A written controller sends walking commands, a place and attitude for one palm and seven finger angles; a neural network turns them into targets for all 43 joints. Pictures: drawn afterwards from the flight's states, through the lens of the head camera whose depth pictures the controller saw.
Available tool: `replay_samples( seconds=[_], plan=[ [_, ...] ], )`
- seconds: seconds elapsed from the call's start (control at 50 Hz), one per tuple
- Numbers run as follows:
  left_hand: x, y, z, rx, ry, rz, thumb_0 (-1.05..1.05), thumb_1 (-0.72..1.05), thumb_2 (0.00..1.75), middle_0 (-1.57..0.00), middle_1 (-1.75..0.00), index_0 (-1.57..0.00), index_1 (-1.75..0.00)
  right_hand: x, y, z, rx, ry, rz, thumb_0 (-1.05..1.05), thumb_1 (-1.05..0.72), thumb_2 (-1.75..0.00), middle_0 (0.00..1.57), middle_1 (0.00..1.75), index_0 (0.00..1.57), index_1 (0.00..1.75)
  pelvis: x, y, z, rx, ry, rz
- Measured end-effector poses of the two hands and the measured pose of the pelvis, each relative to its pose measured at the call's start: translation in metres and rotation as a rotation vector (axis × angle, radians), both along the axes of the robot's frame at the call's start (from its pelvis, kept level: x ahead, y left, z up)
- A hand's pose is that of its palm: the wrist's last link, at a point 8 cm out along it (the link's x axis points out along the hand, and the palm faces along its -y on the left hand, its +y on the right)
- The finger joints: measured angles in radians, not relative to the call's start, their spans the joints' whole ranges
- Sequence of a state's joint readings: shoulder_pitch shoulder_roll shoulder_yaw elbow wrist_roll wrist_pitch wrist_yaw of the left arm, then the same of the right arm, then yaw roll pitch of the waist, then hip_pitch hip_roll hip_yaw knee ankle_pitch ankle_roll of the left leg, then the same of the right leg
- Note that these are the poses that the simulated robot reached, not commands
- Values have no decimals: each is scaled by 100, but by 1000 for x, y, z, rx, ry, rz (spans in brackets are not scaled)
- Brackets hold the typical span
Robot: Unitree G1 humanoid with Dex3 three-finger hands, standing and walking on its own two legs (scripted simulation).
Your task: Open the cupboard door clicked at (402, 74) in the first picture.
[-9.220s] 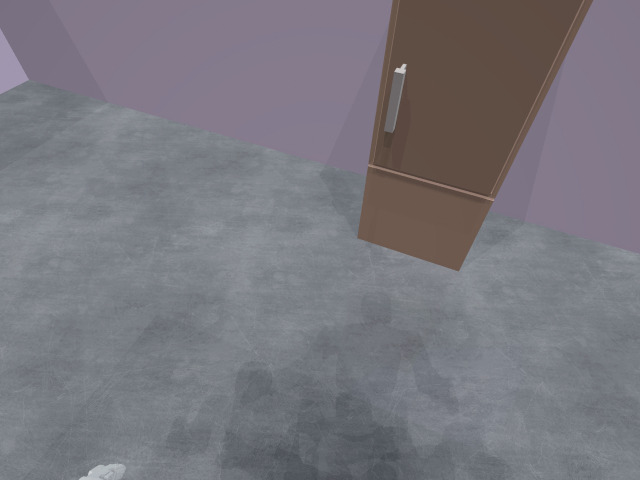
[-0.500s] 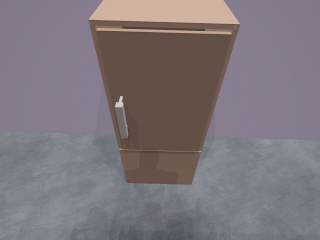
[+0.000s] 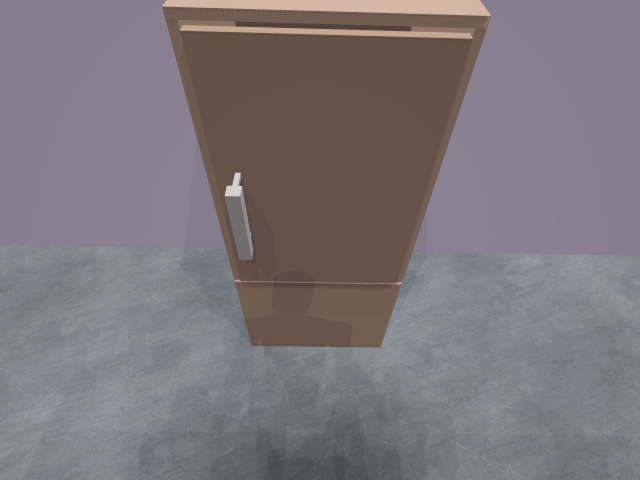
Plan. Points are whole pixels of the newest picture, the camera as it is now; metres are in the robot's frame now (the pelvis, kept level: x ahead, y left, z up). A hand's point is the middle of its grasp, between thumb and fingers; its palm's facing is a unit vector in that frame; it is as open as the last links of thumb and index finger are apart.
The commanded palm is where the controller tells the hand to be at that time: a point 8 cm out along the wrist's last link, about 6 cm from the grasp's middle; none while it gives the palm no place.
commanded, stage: come to a stop and stand still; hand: left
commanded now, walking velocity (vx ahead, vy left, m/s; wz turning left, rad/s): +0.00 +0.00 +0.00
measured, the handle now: (242, 217) +0.57 +0.18 -0.08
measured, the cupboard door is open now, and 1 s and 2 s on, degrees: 0 0 0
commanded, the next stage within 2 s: look again from close up in 0.40 s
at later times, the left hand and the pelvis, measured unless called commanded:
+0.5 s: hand out of the picture -0.02 +0.20 -0.16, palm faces -0.01 -0.98 -0.22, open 7.4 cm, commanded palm none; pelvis -0.02 +0.01 +0.01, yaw +0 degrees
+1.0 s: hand out of the picture +0.05 +0.19 -0.16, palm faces -0.01 -0.97 -0.24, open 7.4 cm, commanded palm none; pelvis +0.01 -0.01 +0.01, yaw +0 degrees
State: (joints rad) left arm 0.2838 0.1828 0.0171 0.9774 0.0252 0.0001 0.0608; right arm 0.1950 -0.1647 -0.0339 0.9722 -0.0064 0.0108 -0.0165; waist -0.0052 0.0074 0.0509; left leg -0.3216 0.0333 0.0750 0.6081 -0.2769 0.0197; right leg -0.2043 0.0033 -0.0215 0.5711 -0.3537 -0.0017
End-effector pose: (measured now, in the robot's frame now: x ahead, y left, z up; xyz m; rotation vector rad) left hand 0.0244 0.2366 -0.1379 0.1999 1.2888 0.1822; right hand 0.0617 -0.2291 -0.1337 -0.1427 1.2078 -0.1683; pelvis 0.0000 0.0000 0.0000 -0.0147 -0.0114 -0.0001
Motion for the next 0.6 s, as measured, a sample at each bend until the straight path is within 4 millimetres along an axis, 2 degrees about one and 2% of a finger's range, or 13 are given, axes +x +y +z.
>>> replay_samples(
  seconds=[0.12,0.22,0.44,0.52,0.6],
  plan=[
    [12,24,12,36,-97,-15,1,91,90,-20,-30,-20,-30,-14,12,-4,15,-28,33,0,-92,-90,20,30,20,30,-13,11,-1,1,-14,10],
    [4,28,18,38,-93,-34,0,91,90,-20,-30,-19,-30,-30,14,-4,24,-9,39,0,-93,-90,20,30,20,30,-21,15,2,10,-3,4],
    [-40,13,10,-14,57,-20,0,91,90,-20,-30,-20,-30,-68,5,-1,10,114,22,0,-91,-90,20,30,20,30,-21,11,7,17,20,-1],
    [-50,5,7,-34,104,-11,0,91,90,-20,-30,-20,-30,-72,-1,1,-2,148,16,0,-91,-90,20,30,20,30,-16,8,8,17,22,-2],
    [-51,0,4,-46,127,-8,1,91,90,-20,-30,-20,-30,-68,-6,4,-16,157,14,0,-91,-90,20,30,20,30,-12,5,9,17,20,-3]
  ],
)
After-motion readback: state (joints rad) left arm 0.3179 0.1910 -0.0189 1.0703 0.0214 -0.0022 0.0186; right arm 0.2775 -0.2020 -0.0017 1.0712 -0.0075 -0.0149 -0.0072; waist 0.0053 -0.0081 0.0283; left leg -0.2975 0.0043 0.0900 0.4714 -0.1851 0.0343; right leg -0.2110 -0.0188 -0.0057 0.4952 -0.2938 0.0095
